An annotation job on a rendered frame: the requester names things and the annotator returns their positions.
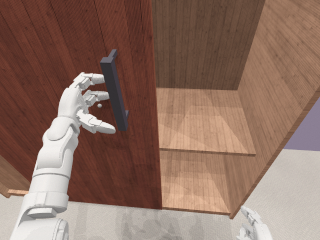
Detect robot left hand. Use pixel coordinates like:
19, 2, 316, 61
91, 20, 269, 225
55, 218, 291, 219
57, 72, 116, 134

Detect wardrobe door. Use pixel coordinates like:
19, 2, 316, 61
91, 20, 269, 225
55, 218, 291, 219
0, 0, 163, 210
0, 155, 31, 191

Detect left robot forearm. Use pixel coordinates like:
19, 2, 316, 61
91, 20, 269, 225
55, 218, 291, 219
9, 116, 80, 240

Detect left robot upper arm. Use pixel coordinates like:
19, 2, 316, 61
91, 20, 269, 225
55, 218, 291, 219
12, 218, 69, 240

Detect handle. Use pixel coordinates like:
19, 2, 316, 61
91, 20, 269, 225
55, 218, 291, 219
100, 49, 129, 131

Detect robot right hand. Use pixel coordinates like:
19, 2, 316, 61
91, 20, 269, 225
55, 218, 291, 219
236, 205, 274, 240

